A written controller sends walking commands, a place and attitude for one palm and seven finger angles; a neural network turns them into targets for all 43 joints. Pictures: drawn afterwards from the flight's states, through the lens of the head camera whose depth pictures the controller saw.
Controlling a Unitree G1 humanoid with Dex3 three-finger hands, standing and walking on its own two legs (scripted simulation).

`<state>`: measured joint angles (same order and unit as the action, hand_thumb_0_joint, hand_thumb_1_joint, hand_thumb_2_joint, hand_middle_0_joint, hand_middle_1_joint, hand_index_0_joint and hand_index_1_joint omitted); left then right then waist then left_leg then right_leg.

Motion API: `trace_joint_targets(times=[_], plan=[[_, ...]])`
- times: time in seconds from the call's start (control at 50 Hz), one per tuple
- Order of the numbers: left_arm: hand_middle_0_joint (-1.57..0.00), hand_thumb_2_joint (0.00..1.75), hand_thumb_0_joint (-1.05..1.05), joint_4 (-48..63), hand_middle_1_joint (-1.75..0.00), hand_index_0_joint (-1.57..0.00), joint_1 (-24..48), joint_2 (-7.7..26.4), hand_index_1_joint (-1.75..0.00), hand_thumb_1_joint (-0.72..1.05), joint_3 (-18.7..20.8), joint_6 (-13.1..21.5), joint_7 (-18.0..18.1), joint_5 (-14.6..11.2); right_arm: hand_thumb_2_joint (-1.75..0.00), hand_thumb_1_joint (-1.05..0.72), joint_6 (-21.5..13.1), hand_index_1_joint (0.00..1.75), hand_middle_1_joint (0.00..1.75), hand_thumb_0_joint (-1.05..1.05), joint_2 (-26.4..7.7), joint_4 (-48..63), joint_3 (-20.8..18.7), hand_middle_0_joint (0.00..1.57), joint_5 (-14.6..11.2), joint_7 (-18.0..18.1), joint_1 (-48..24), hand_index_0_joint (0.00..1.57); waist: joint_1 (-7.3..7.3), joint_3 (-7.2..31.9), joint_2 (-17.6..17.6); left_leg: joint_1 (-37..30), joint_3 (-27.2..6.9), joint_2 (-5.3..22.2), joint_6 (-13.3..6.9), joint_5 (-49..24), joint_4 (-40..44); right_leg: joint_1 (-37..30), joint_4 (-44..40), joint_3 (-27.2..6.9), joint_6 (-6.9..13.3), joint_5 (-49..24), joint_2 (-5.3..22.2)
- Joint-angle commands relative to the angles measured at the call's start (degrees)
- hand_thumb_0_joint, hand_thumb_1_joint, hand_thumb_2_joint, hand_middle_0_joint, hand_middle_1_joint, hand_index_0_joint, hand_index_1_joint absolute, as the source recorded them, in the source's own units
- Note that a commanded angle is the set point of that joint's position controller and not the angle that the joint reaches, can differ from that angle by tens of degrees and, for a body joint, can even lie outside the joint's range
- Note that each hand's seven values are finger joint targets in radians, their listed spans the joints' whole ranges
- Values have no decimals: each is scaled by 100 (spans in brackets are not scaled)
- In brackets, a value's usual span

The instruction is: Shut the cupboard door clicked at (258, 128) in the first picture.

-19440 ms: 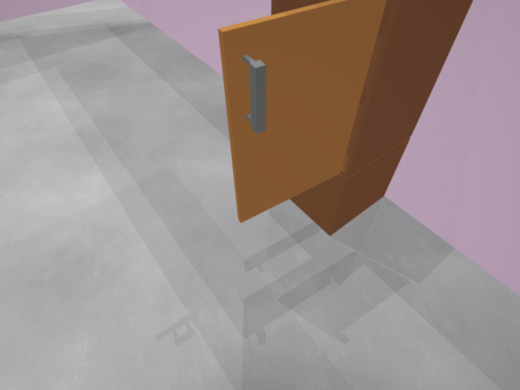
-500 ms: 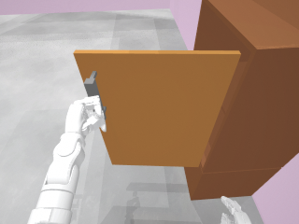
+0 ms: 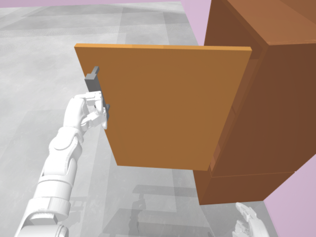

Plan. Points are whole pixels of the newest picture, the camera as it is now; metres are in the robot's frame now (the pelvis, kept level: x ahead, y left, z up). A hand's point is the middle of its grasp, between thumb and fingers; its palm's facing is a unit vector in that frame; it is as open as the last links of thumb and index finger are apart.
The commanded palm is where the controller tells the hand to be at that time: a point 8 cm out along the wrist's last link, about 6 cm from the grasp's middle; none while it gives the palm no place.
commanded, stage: push the door shut along its arc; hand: left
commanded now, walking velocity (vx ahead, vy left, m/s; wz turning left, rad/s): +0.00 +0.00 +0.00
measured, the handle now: (100, 94) +0.45 +0.18 +0.13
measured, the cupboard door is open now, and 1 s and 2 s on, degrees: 82 69 54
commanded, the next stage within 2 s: pull the fist back off the door in 1.60 s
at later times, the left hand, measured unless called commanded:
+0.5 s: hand (110, 98) +0.43 +0.15 +0.13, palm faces -0.17 -0.99 -0.03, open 3.1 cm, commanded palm +0.42 +0.19 +0.13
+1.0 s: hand (137, 83) +0.50 +0.08 +0.14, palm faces -0.31 -0.95 +0.00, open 3.1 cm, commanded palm +0.49 +0.14 +0.13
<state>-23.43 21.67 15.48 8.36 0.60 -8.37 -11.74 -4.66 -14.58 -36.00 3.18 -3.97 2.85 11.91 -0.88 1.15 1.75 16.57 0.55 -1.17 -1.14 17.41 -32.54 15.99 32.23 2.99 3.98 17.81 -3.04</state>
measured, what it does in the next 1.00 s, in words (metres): stands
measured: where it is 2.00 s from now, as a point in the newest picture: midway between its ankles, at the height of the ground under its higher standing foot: outside the picture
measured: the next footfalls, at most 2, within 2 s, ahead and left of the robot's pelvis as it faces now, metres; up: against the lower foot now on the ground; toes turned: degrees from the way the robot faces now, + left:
none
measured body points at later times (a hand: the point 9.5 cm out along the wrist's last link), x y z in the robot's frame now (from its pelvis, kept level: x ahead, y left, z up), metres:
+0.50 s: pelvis +0.00 +0.02 +0.00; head +0.03 +0.01 +0.45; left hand +0.43 +0.20 +0.14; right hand +0.10 -0.24 -0.11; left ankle +0.00 +0.11 -0.73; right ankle -0.01 -0.07 -0.73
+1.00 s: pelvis +0.01 +0.02 -0.01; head +0.07 +0.01 +0.43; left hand +0.51 +0.14 +0.14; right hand +0.02 -0.24 -0.13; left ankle +0.00 +0.11 -0.73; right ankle -0.01 -0.07 -0.73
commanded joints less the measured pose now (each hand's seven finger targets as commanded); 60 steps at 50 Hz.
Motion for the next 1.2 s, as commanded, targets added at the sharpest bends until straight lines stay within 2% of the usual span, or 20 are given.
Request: trace_joint_targets(times=[0.0,0.1,0.14,0.22,0.24,0.28,0.36,0.44,0.52,0.58,0.6,0.7,0.78,0.8,0.84,0.88,0.94,1.02,1.06,1.18], plan=[[-130,90,0,952,-150,-130,2851,1063,-150,90,361,717,-192,-192,-90,-90,-316,30,30,0,-667,692,-280,20,-21,74,-321,20,-163,1673,-304,-561,-96,-9,-132,-1270,163,-419,-415,-467,-354,-1996,358],[-130,90,0,550,-150,-130,3113,797,-150,90,73,791,-395,-187,-90,-90,-325,30,30,0,-718,674,-326,20,-29,45,-193,20,-184,1725,-151,-667,-112,-27,-141,-1388,160,-246,-351,-386,-306,-2029,339],[-130,90,0,271,-150,-130,3192,1120,-150,90,302,802,-418,-174,-90,-90,-288,30,30,0,-784,594,-339,20,-21,56,-94,20,-201,1631,-295,-573,-124,-15,-150,-1337,145,-228,-384,-400,-319,-1944,345],[-130,90,0,-115,-150,-130,3585,1181,-150,90,355,893,-494,-159,-90,-90,-261,30,30,0,-802,553,-360,20,-15,39,41,20,-253,1644,-465,-462,-127,-21,-165,-1278,166,-192,-365,-398,-317,-1901,330],[-130,90,0,-107,-150,-130,3591,1296,-150,90,417,932,-514,-139,-90,-90,-244,30,30,0,-823,555,-367,20,1,43,58,20,-208,1736,-303,-494,-113,-25,-170,-1350,145,-255,-342,-420,-309,-1955,344],[-130,90,0,-268,-150,-130,3849,1051,-150,90,194,975,-579,-127,-90,-90,-259,30,30,0,-791,546,-365,20,-15,28,90,20,-288,1779,-66,-652,-132,-20,-161,-1378,120,-28,-305,-365,-271,-1894,309],[-130,90,0,-817,-150,-130,4202,1179,-150,90,254,1049,-695,-124,-90,-90,-238,30,30,0,-867,448,-378,20,11,28,288,20,-373,1749,-315,-549,-194,-9,-161,-1361,105,67,-265,-323,-250,-1805,276],[-130,90,0,-1244,-150,-130,4777,1242,-150,90,262,1196,-784,-90,-90,-90,-250,30,30,0,-903,351,-403,20,32,31,447,20,-458,1819,-142,-601,-227,3,-154,-1352,58,274,-207,-296,-220,-1651,267],[-130,90,0,-1574,-150,-130,5141,952,-150,90,3,1325,-902,-73,-90,-90,-278,30,30,0,-923,286,-416,20,56,-9,604,20,-564,1994,16,-831,-307,31,-109,-1639,-37,591,-82,-230,-190,-1730,228],[-130,90,0,-1906,-150,-130,5563,1047,-150,90,82,1399,-942,-60,-90,-90,-277,30,30,0,-970,190,-440,20,90,-17,758,20,-669,1980,-182,-761,-347,45,-113,-1651,-78,728,-25,-204,-200,-1713,211],[-130,90,0,-2127,-150,-130,5532,1214,-150,90,252,1421,-933,-49,-90,-90,-269,30,30,0,-990,152,-449,20,97,-18,808,20,-621,1953,-228,-692,-355,45,-107,-1594,-89,749,-19,-215,-191,-1643,202],[-130,90,0,-2241,-150,-130,5993,1008,-150,90,39,1582,-936,61,-90,-90,-302,30,30,0,-997,66,-487,20,158,-77,1013,20,-705,2240,140,-988,-441,94,-40,-1961,-208,1097,128,-176,-181,-1651,188],[-130,90,0,-2583,-150,-130,6232,1151,-150,90,194,1609,-920,90,-90,-90,-263,30,30,0,-1054,19,-510,20,192,-94,1180,20,-769,2297,-112,-860,-472,108,-36,-2018,-243,1145,209,-160,-183,-1694,160],[-130,90,0,-2717,-150,-130,6261,995,-150,90,85,1584,-914,87,-90,-90,-266,30,30,0,-1033,13,-504,20,197,-107,1185,20,-800,2219,-132,-794,-454,100,-45,-1927,-252,1206,199,-158,-192,-1636,151],[-130,90,0,-2900,-150,-130,6231,1430,-150,90,468,1593,-864,130,-90,-90,-231,30,30,0,-1103,-19,-531,20,237,-94,1345,20,-721,2343,-290,-669,-447,108,-50,-2009,-250,1051,243,-168,-189,-1730,165],[-130,90,0,-2884,-150,-130,6541,1481,-150,90,494,1612,-834,185,-90,-90,-228,30,30,0,-1088,-5,-515,20,256,-122,1388,20,-793,2402,-167,-573,-398,74,-70,-1944,-285,1060,255,-214,-210,-1808,159],[-130,90,0,-3177,-150,-130,6452,1990,-150,90,856,1651,-832,317,-90,-90,-159,30,30,0,-1137,-10,-539,20,294,-106,1555,20,-747,2503,-339,-270,-317,58,-120,-1922,-348,819,286,-281,-225,-1979,167],[-130,90,0,-3195,-150,-130,6656,2014,-150,90,795,1727,-985,421,-90,-90,-138,30,30,0,-1137,42,-556,20,300,-129,1638,20,-817,2694,-98,-275,-271,32,-127,-2018,-459,836,339,-338,-228,-2217,142],[-130,90,0,-3112,-150,-130,6741,1749,-150,90,572,1733,-1129,380,-90,-90,-110,30,30,0,-1118,34,-579,20,298,-116,1661,20,-859,2795,96,-539,-291,50,-131,-2293,-546,1000,346,-300,-228,-2316,108],[-130,90,0,-3350,-150,-130,7257,1731,-150,90,503,1496,-1418,247,-90,-90,-71,30,30,0,-1198,-101,-590,20,305,-55,1829,20,-1087,2637,-214,-193,-208,-14,-213,-2009,-601,995,265,-340,-289,-2476,83]])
